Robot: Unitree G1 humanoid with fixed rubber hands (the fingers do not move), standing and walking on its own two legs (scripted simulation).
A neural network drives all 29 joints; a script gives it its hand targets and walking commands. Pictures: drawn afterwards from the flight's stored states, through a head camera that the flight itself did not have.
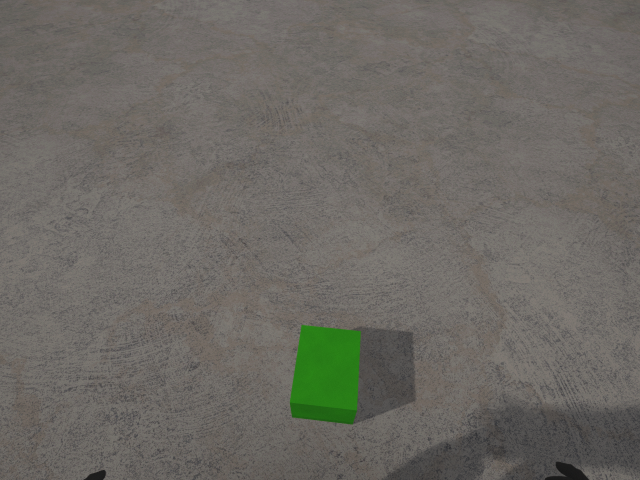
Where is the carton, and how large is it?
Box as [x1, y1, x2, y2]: [290, 325, 360, 424]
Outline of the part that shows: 302,325 290,398 292,416 352,424 356,411 360,331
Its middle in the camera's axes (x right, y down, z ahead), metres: +0.01 +0.41 +1.17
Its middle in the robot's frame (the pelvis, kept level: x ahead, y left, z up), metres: +0.50 -0.01 -0.69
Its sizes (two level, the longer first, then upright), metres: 0.229 0.181 0.147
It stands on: the floor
